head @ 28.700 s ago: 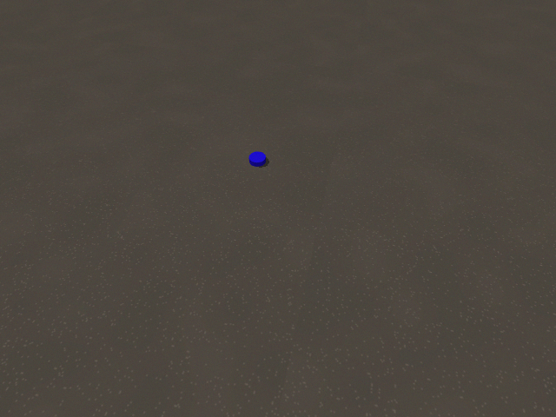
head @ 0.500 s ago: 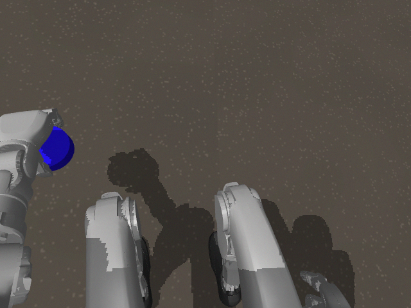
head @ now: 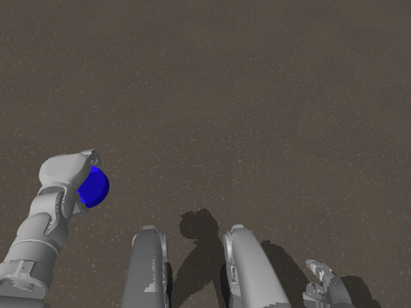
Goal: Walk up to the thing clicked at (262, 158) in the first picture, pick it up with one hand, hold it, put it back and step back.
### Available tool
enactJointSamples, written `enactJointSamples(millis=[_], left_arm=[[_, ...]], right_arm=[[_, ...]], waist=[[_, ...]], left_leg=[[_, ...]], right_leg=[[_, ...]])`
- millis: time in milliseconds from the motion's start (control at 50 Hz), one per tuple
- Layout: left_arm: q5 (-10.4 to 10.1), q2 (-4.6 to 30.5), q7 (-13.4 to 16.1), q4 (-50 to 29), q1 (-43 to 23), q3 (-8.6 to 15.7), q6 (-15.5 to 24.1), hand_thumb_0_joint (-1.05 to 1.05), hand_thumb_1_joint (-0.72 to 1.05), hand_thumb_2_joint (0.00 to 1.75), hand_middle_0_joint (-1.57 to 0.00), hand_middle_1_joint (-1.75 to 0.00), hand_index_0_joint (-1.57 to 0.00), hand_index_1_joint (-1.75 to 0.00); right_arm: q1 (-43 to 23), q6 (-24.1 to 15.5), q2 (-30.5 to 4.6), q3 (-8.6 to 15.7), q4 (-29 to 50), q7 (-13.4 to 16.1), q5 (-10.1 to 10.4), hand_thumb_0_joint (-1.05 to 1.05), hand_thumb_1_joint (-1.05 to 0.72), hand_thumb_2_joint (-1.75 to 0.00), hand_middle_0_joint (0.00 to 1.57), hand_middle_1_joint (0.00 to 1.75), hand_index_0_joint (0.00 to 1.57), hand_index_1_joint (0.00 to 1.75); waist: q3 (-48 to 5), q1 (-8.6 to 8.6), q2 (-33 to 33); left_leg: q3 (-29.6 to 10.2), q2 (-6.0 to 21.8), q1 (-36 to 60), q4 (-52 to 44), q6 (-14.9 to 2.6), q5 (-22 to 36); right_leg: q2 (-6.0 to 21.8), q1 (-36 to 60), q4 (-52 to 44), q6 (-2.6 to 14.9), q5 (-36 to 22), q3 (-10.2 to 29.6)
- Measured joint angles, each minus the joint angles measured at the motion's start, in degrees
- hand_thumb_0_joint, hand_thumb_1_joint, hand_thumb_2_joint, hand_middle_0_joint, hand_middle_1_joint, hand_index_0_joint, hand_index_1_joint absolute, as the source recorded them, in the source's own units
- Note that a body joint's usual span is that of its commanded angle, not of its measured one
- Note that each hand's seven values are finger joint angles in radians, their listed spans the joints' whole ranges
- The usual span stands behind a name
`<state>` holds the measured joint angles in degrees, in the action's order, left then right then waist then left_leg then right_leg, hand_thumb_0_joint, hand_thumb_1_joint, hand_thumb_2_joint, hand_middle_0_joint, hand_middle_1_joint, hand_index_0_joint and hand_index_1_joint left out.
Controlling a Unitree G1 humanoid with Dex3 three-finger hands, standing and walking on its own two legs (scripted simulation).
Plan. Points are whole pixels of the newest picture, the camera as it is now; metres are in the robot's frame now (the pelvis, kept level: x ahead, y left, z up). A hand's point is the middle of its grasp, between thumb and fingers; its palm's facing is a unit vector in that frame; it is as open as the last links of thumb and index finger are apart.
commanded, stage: lift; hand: left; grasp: from above
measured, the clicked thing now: (86, 186) +0.38 +0.26 -0.12
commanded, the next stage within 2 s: hold in 0.70 s
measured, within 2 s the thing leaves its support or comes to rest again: neither
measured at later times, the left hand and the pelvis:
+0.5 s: hand (53, 160) +0.37 +0.24 +0.06, palm faces -0.45 -0.09 -0.89, open 11.5 cm; pelvis +0.05 +0.01 +0.14, yaw +2 degrees
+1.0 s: hand (38, 129) +0.39 +0.24 +0.12, palm faces -0.45 -0.08 -0.89, open 11.5 cm; pelvis +0.08 +0.01 +0.19, yaw +2 degrees
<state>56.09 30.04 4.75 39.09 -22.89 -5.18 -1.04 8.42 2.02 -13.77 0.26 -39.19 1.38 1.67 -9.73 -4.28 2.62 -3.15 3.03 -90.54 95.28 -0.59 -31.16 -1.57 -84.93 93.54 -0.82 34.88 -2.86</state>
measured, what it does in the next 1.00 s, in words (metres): rises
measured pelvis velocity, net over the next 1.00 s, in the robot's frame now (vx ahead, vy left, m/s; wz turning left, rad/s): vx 0.08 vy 0.01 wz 0.03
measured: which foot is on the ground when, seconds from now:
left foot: down 0.00-1.00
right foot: down 0.00-1.00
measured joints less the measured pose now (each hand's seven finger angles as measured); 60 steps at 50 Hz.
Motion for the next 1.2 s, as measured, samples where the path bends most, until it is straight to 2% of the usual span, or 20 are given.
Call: enactJointSamples(millis=[140, 340, 540, 720, 880, 1200], left_arm=[[0.2, -1.8, 0.4, 1.8, 2.8, -1.6, 0.0, -0.02, -0.14, 0.61, -0.51, -0.79, -0.48, -0.71], [1.2, -5.1, 2.9, 7.1, 3.5, -3.9, 0.0, -0.01, -0.13, 0.61, -0.5, -0.79, -0.48, -0.72], [1.6, -7.7, 4.8, 9.8, 3.4, -4.4, -1.2, -0.01, -0.14, 0.61, -0.51, -0.79, -0.49, -0.71], [0.8, -8.3, 4.0, 9.5, 4.3, -4.6, -1.4, -0.01, -0.15, 0.61, -0.53, -0.78, -0.5, -0.7], [1.2, -8.6, 3.5, 8.3, 5.4, -5.2, -1.0, -0.02, -0.16, 0.63, -0.52, -0.78, -0.5, -0.71], [1.4, -8.3, -0.1, 5.5, 6.4, -5.6, -0.5, -0.01, -0.16, 0.64, -0.51, -0.79, -0.49, -0.72]], right_arm=[[2.2, -1.4, 0.1, 0.1, -1.4, 1.4, 0.7, 0.0, -0.91, -0.89, 0.2, 0.3, 0.2, 0.3], [5.1, -3.0, -0.2, 0.7, -2.9, 2.0, 0.9, 0.0, -0.9, -0.89, 0.2, 0.3, 0.2, 0.3], [6.4, -2.9, -0.1, 1.2, -3.6, 1.7, 0.5, 0.0, -0.9, -0.89, 0.2, 0.3, 0.2, 0.3], [7.0, -2.2, -0.2, 1.6, -3.2, 1.3, 0.6, 0.01, -0.9, -0.89, 0.2, 0.3, 0.2, 0.3], [6.7, -1.6, -0.6, 2.1, -3.4, 1.2, 0.8, 0.01, -0.9, -0.89, 0.2, 0.3, 0.2, 0.3], [5.6, 0.0, -1.1, 2.6, -2.1, 0.9, 1.4, 0.01, -0.9, -0.89, 0.2, 0.3, 0.2, 0.3]], waist=[[0.3, 0.1, 0.0], [1.2, 0.36, 0.0], [3.0, 0.36, -0.3], [4.7, 0.64, -0.4], [5.1, 1.32, -0.4], [5.4, 2.34, -0.3]], left_leg=[[1.1, -0.1, 13.7, -11.7, 0.01, 2.0], [2.4, -0.3, 29.5, -25.4, -0.09, 4.8], [3.8, -0.6, 41.5, -36.9, -0.14, 7.7], [4.5, -1.0, 49.8, -45.3, -0.12, 10.2], [4.9, -1.3, 55.3, -50.5, -0.05, 11.6], [5.5, -1.5, 63.1, -57.0, 0.04, 13.3]], right_leg=[[0.1, 13.3, -11.8, -0.01, -2.5, 0.8], [0.4, 28.6, -25.7, -0.18, -5.9, 1.8], [0.7, 40.0, -37.1, -0.3, -9.2, 3.0], [1.1, 48.0, -45.1, -0.32, -11.7, 3.6], [1.4, 53.3, -50.2, -0.32, -13.1, 3.8], [1.5, 60.7, -56.4, -0.24, -14.9, 4.4]])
